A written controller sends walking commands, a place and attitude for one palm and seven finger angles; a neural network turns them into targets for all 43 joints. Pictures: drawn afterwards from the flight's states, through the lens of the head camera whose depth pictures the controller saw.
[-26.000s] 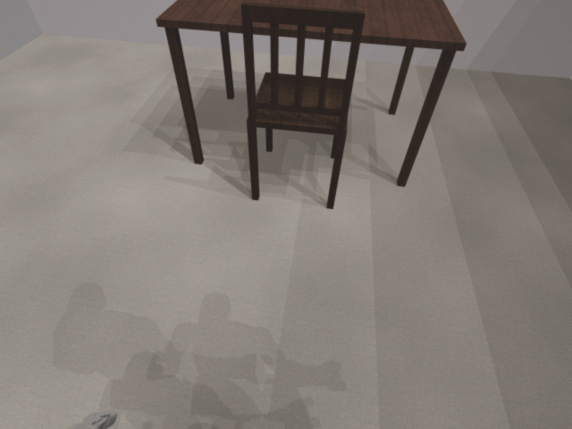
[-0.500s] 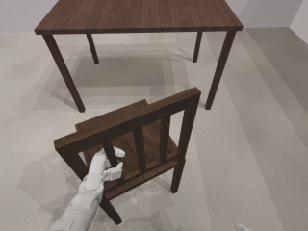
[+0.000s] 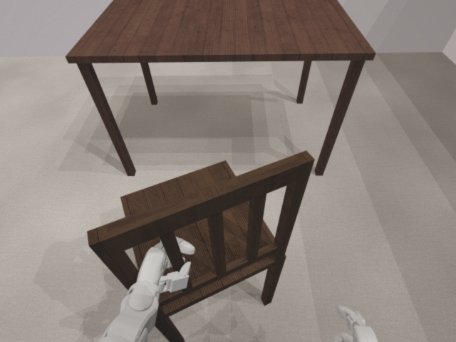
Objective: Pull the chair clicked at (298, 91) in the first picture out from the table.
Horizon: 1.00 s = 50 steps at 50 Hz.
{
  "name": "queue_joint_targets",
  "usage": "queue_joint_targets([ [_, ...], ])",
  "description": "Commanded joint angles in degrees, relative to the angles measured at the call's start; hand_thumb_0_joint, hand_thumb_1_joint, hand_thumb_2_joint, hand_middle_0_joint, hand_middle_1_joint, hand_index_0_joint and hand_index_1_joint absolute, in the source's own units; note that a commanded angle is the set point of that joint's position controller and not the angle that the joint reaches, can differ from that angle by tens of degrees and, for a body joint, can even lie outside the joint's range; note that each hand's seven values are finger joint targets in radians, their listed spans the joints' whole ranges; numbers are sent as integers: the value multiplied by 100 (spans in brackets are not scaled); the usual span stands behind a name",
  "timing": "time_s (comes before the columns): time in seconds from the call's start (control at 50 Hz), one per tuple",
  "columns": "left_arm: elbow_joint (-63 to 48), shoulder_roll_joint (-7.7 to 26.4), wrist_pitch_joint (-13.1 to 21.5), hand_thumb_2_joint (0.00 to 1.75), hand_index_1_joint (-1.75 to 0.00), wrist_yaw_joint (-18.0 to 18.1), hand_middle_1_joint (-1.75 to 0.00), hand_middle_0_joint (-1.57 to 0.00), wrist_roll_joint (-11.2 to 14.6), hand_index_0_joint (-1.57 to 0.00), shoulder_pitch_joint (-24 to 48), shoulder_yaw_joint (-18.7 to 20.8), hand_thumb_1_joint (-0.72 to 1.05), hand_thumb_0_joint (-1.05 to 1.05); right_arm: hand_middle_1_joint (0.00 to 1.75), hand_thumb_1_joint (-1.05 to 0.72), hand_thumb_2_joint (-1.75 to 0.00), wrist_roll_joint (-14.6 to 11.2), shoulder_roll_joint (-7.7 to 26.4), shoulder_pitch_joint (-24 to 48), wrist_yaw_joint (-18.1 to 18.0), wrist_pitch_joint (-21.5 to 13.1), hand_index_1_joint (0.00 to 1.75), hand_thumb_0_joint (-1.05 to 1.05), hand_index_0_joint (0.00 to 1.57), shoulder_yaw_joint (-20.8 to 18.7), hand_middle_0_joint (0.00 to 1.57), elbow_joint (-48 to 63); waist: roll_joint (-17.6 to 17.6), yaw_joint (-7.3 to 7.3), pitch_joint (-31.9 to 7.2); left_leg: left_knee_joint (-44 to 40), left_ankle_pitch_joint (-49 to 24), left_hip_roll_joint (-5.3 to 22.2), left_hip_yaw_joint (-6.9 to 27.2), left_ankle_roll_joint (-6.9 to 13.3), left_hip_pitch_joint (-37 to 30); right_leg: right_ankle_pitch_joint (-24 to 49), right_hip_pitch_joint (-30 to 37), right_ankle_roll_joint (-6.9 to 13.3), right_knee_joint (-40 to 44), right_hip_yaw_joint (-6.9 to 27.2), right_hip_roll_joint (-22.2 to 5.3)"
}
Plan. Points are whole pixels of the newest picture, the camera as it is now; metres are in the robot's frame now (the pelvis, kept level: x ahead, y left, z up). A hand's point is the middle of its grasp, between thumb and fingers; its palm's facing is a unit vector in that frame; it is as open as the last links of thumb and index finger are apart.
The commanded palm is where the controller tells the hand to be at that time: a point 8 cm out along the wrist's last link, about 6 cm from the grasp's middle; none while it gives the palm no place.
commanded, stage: stop walking, hand still on the chair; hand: left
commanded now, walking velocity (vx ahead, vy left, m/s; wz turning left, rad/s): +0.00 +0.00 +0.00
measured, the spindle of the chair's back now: (217, 245) +0.33 +0.05 -0.08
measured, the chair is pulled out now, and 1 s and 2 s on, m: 0.59 0.59 0.59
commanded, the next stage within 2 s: open the thumb and straighten the fingers in 0.08 s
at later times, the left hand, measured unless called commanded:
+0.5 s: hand (181, 274) +0.25 +0.11 -0.06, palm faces -0.06 -0.98 -0.18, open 10.1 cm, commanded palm +0.23 +0.17 -0.04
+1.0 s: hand (181, 278) +0.25 +0.11 -0.06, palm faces -0.08 -0.98 -0.18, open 17.3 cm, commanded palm +0.23 +0.17 -0.05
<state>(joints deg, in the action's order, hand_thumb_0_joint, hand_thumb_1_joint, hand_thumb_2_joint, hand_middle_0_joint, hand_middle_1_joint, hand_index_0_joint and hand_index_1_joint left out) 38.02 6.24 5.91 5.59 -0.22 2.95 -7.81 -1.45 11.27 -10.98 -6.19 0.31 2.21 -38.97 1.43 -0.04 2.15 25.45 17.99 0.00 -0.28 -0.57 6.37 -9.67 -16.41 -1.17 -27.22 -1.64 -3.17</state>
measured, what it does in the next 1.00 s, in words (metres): stands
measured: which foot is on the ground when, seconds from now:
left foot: down 0.00-1.00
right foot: down 0.00-1.00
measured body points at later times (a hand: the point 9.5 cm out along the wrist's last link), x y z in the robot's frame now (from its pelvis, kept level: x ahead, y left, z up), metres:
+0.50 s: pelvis -0.01 -0.02 -0.02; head +0.03 -0.03 +0.43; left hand +0.25 +0.17 -0.05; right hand +0.14 -0.28 -0.11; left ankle -0.05 +0.13 -0.74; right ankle +0.05 -0.13 -0.74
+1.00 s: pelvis +0.01 -0.01 -0.04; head +0.05 -0.03 +0.41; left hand +0.25 +0.16 -0.05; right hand +0.18 -0.26 -0.12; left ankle -0.05 +0.13 -0.74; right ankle +0.05 -0.13 -0.74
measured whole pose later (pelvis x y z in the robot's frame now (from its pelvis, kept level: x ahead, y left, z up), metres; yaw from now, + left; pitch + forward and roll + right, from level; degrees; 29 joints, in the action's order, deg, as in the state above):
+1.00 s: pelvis +0.01 -0.01 -0.04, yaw +2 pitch +9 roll +0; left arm 7.7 10.0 -8.1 0.2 1.1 -10.0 -5.4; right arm -2.2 15.7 -13.6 -3.7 -6.6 1.7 -29.7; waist 2.7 2.1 -5.3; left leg 46.6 27.8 0.5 2.4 -1.7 28.3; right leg -18.9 -37.0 0.0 -46.6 -3.7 -3.4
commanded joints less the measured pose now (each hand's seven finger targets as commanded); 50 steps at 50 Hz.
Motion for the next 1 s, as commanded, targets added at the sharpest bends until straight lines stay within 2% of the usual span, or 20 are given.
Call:
queue_joint_targets([
  [0.0,-1212,625,292,90,-145,38,-145,-50,40,-50,1150,357,90,0,30,-90,-90,18,764,159,-73,-163,30,0,20,-288,20,710,-346,74,-1231,-323,-1740,463,255,66,240,1524,1071,277,155,361,-362],
  [0.14,-1477,663,236,90,-145,38,-145,-50,59,-50,1064,394,90,0,30,-90,-90,-10,738,260,-67,-82,30,0,20,-282,20,834,-280,71,-1313,-292,-1697,455,216,54,203,1572,1149,297,186,377,-391],
  [0.16,-1623,1030,251,90,-145,75,-145,-50,48,-50,899,755,90,0,30,-90,-90,-2,779,265,-73,-70,30,0,20,-317,20,864,-260,47,-1327,-301,-1672,448,227,58,245,1623,1211,297,213,411,-409],
  [0.18,-952,568,-132,84,-145,-121,-145,-50,3,-50,98,91,78,0,30,-90,-90,-227,1097,204,119,-25,30,0,20,-394,20,811,-491,357,-1294,-189,-1415,222,40,18,1026,1197,997,317,-60,-32,-163],
  [0.2,-1475,567,-124,78,-145,-210,-145,-50,162,-50,368,284,66,0,30,-90,-90,-266,1003,209,213,-51,30,0,20,-335,20,967,-889,301,-1041,-47,-1101,219,0,91,1376,1059,796,303,-108,-42,-138],
  [0.22,-2097,809,-44,73,-145,-288,-145,-50,143,-50,734,433,54,0,30,-90,-90,-223,1060,347,238,-122,30,0,20,-387,20,1073,-780,259,-1312,31,-946,151,-21,138,1456,917,816,310,-156,17,-116],
  [0.26,-2301,1032,-56,61,-145,-321,-145,-50,202,-50,383,704,30,0,30,-90,-90,-197,1033,377,279,-293,30,0,20,-410,20,1171,-423,163,-1418,203,-658,41,-25,155,1675,548,731,310,-242,94,-78],
  [0.28,-2395,1107,-120,55,-145,-346,-145,-50,196,-50,280,689,17,0,30,-90,-90,-206,1051,372,307,-332,30,0,20,-396,20,1179,-232,190,-1388,274,-579,35,-18,143,1755,458,640,324,-281,109,-80],
  [0.36,-2720,1122,-268,32,-145,-436,-145,-50,165,-50,326,751,-31,0,30,-90,-90,-165,1047,328,322,-502,30,0,20,-379,20,1308,55,192,-1590,520,-398,-43,-72,147,2044,194,438,292,-479,85,-49],
  [0.38,-2657,1218,-344,26,-138,-428,-138,-47,185,-47,105,868,-43,0,30,-90,-90,-172,1076,297,323,-528,30,0,20,-395,20,1316,-91,181,-1528,571,-325,-30,-48,142,2141,91,371,290,-515,72,-27],
  [0.4,-2839,955,-368,20,-130,-457,-130,-45,183,-45,322,584,-55,0,30,-90,-90,-169,1061,310,323,-563,30,0,20,-368,20,1350,-52,257,-1622,612,-265,-45,-79,149,2141,5,274,250,-533,61,-29],
  [0.42,-2830,981,-415,20,-123,-446,-123,-43,191,-43,263,640,-55,0,30,-90,-90,-166,1066,270,316,-613,30,0,20,-385,20,1371,-236,248,-1600,660,-247,-33,-53,153,2201,-17,235,239,-587,47,-16],
  [0.52,-3100,1033,-587,20,-87,-436,-87,-30,169,-30,36,716,-55,0,30,-90,-90,-135,1112,186,288,-764,30,0,20,-391,20,1490,-401,216,-1795,869,-182,-52,-40,147,2454,-115,145,195,-828,45,-11],
  [0.64,-3459,815,-776,20,-43,-435,-43,-15,197,-15,-406,596,-55,0,30,-90,-90,-116,1104,125,270,-916,30,0,20,-386,20,1609,-529,210,-1889,1117,-299,-57,-27,136,2577,35,-22,154,-1051,-5,2],
  [0.68,-3428,1126,-849,20,-29,-401,-29,-10,198,-10,-186,873,-55,0,30,-90,-90,-104,1144,75,233,-923,30,0,20,-370,20,1571,-607,259,-1736,1188,-212,-70,14,135,2718,-44,-124,152,-1081,3,10],
  [0.76,-3780,1048,-895,20,0,-447,0,0,171,0,-402,813,-55,0,30,-90,-90,-92,1090,27,209,-978,30,0,20,-356,20,1658,-475,233,-1972,1310,-395,-92,-8,145,2693,172,-57,139,-1220,-3,-5],
  [0.78,-3806,1189,-920,20,0,-442,0,0,135,0,-459,903,-55,0,30,-90,-90,-94,1108,13,201,-982,30,0,20,-359,20,1652,-328,217,-1952,1332,-476,-88,14,131,2677,255,-98,180,-1260,-20,4],
  [0.86,-4029,969,-1031,20,0,-460,0,0,89,0,-554,646,-55,0,30,-90,-90,-83,1084,-25,218,-974,30,0,20,-339,20,1732,-317,284,-1903,1437,-579,-80,20,132,2665,387,-266,161,-1362,-74,1],
  [0.88,-4052,999,-1066,20,0,-442,0,0,74,0,-532,662,-55,0,30,-90,-90,-80,1090,-17,215,-977,30,0,20,-339,20,1740,-159,273,-1838,1441,-562,-85,26,120,2661,344,-317,186,-1350,-77,-1],
  [0.98,-4266,1059,-1177,20,0,-394,0,0,103,0,-898,785,-55,0,30,-90,-90,-66,1084,-59,195,-959,30,0,20,-347,20,1835,-399,222,-2009,1522,-710,-95,50,119,2735,590,-149,192,-1442,-94,4],
])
